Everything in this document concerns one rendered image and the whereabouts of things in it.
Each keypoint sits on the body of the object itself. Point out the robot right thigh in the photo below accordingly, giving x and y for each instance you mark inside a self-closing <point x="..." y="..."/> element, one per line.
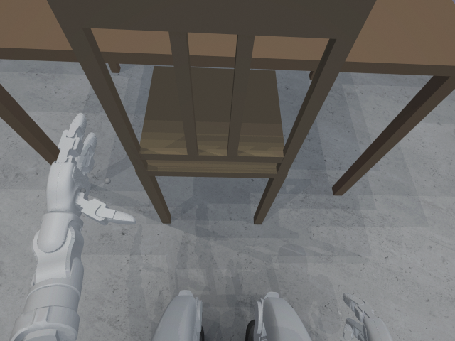
<point x="278" y="321"/>

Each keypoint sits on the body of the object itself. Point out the robot left forearm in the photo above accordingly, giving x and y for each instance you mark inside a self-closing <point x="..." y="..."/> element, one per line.
<point x="50" y="312"/>

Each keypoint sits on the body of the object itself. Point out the robot right shin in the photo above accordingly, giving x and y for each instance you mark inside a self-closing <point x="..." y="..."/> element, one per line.
<point x="256" y="336"/>

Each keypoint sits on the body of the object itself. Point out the chair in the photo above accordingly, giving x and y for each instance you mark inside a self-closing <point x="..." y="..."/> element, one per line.
<point x="213" y="122"/>

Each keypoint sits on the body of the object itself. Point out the table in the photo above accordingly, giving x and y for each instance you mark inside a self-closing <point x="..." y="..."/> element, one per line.
<point x="401" y="37"/>

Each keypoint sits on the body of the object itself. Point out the robot right hand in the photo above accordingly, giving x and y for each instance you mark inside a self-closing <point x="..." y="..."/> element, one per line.
<point x="373" y="328"/>

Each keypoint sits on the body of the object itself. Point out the robot left hand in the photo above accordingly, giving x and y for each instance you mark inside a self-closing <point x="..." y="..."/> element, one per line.
<point x="68" y="174"/>

